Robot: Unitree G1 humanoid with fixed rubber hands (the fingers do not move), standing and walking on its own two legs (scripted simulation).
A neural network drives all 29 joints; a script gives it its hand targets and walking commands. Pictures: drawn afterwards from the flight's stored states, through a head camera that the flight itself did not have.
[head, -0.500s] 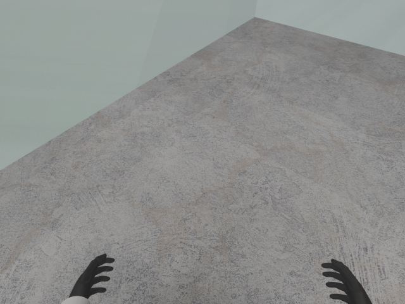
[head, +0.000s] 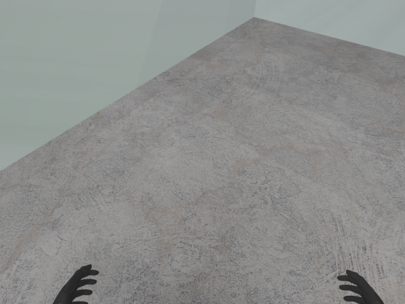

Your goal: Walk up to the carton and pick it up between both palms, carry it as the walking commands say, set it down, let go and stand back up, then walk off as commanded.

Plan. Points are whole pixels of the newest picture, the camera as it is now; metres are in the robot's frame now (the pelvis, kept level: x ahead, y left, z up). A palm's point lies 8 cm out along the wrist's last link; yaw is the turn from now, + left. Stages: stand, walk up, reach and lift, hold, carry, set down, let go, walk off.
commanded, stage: stand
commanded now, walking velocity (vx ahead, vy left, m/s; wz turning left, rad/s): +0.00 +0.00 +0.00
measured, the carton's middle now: out of the picture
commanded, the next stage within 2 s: walk up in 0.48 s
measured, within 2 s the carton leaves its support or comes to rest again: neither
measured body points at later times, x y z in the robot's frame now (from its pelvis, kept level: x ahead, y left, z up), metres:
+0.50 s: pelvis +0.00 +0.00 +0.02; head +0.00 +0.00 +0.47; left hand +0.13 +0.31 -0.08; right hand +0.13 -0.31 -0.08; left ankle +0.01 +0.12 -0.72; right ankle +0.01 -0.12 -0.72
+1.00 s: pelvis -0.03 +0.03 +0.00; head +0.00 +0.06 +0.45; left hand -0.01 +0.31 -0.15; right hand +0.13 -0.23 -0.11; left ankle -0.03 +0.13 -0.73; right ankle +0.00 -0.12 -0.72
